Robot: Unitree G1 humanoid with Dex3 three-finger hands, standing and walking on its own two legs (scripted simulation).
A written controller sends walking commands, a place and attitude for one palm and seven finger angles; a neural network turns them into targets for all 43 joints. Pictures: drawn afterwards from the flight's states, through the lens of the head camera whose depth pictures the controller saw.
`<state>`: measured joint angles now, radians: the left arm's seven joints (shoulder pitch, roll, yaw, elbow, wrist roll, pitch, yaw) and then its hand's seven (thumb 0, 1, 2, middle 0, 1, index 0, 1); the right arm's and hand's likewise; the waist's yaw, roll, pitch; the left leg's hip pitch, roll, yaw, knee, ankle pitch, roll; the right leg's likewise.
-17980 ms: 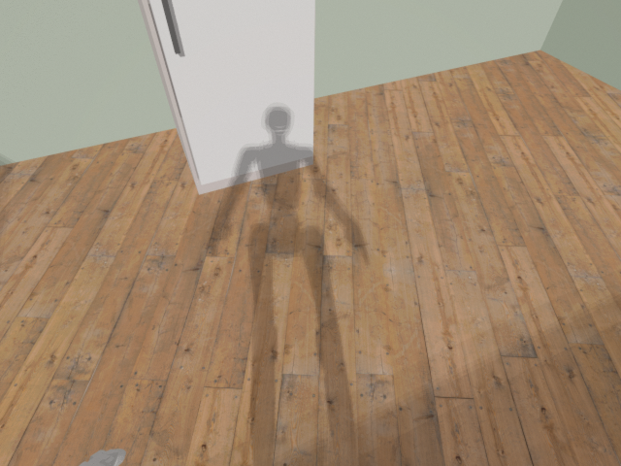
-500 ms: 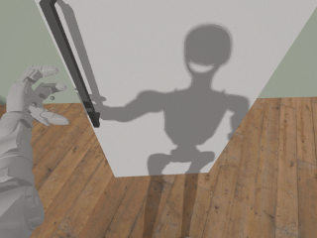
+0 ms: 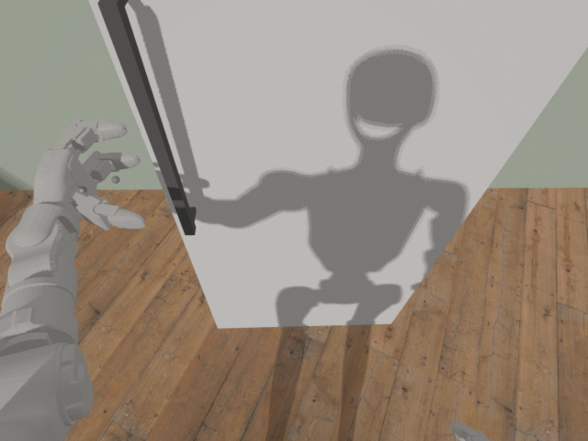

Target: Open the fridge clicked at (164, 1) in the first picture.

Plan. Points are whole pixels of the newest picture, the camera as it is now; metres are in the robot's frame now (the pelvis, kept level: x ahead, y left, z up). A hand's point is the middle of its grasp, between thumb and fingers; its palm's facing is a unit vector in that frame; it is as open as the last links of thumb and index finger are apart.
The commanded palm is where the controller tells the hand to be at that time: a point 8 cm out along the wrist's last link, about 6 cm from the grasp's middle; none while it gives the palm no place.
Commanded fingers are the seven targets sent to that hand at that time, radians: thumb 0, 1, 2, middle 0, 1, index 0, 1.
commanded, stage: move the hooked fingers beside the handle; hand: left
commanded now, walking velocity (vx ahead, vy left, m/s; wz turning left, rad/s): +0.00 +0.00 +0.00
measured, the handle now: (165, 143) +0.48 +0.19 +0.14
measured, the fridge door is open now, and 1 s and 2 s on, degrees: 0 0 0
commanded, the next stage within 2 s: feel for the door with the fingertips in 0.08 s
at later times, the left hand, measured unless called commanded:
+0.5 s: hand (133, 181) +0.43 +0.22 +0.11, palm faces +0.04 -1.00 +0.01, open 14.0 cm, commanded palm +0.39 +0.26 +0.12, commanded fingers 0.00 -0.50 0.30 -0.30 -1.20 -0.30 -1.20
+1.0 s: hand (142, 180) +0.42 +0.21 +0.12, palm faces +0.04 -1.00 -0.01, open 13.8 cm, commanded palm +0.39 +0.26 +0.12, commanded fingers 0.00 -0.50 0.30 -0.30 -1.20 -0.30 -1.20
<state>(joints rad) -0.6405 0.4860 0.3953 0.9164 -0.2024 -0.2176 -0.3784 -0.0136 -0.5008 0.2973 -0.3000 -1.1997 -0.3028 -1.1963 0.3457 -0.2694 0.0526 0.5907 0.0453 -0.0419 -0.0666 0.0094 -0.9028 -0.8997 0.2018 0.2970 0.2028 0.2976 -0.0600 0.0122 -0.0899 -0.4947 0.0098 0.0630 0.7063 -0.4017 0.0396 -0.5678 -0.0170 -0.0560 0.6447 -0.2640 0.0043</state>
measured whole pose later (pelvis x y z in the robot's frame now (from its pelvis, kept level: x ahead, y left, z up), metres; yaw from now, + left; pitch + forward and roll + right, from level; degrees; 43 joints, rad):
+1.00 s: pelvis +0.00 -0.01 +0.00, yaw +1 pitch +10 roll -1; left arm -0.67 0.42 0.32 0.93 -0.20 -0.24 -0.30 -0.01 -0.50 0.30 -0.31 -1.21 -0.32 -1.22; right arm 0.35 -0.28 0.04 0.64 0.05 -0.04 -0.07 0.01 -0.90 -0.90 0.20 0.30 0.20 0.30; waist -0.05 0.02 -0.07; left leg -0.48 0.01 0.05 0.70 -0.39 0.02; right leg -0.55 -0.01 -0.07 0.65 -0.27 -0.01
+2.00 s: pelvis +0.00 -0.01 +0.01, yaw +1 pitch +7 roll -1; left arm -0.56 0.35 0.28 0.78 -0.20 -0.20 -0.24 -0.01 -0.50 0.30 -0.27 -1.18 -0.26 -1.18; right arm 0.32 -0.26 0.04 0.64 0.05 -0.06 -0.07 0.01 -0.90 -0.90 0.20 0.30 0.20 0.30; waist -0.03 0.02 -0.06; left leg -0.40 0.01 0.05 0.65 -0.37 0.03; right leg -0.49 -0.02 -0.06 0.62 -0.26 -0.01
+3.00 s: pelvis -0.01 -0.01 +0.00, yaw +0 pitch +10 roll -1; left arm -0.65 0.48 0.38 0.92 -0.21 -0.23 -0.37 -0.01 -0.50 0.30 -0.30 -1.20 -0.30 -1.20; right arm 0.35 -0.29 0.05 0.62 0.05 -0.05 -0.08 0.01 -0.90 -0.90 0.20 0.30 0.20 0.30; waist -0.06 0.01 -0.07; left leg -0.49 0.01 0.05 0.70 -0.38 0.03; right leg -0.56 -0.01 -0.06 0.64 -0.25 -0.01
